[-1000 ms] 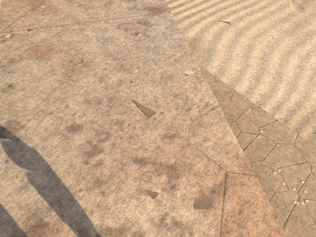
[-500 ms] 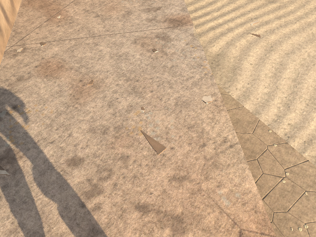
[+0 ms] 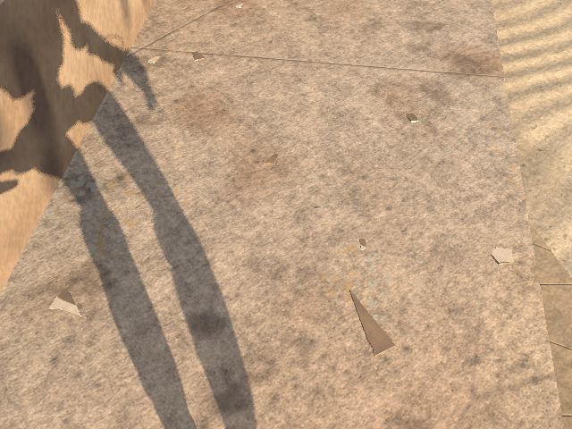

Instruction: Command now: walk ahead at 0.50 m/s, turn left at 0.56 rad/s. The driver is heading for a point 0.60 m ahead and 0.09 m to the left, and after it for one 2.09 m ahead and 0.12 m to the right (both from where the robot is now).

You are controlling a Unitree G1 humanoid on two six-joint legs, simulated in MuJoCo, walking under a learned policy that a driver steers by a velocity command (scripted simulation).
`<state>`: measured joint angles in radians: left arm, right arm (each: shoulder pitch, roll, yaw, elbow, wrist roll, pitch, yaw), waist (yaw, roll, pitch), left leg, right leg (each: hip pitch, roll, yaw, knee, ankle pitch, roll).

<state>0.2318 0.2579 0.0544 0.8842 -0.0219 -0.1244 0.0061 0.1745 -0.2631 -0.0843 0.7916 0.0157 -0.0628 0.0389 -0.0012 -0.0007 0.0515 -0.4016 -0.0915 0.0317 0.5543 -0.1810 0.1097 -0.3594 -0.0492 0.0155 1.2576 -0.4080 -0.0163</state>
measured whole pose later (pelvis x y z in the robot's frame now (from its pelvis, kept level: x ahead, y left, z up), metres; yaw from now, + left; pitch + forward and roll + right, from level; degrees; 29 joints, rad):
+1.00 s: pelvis +0.47 +0.09 +0.00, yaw +25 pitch +2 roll -1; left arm 0.28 0.30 0.05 0.88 -0.03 -0.05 -0.01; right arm 0.08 -0.24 -0.03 0.64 -0.02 -0.05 0.02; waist 0.05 -0.02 0.06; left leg -0.44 0.03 0.05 0.53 -0.13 0.03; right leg -0.38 -0.04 0.03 1.11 -0.59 0.05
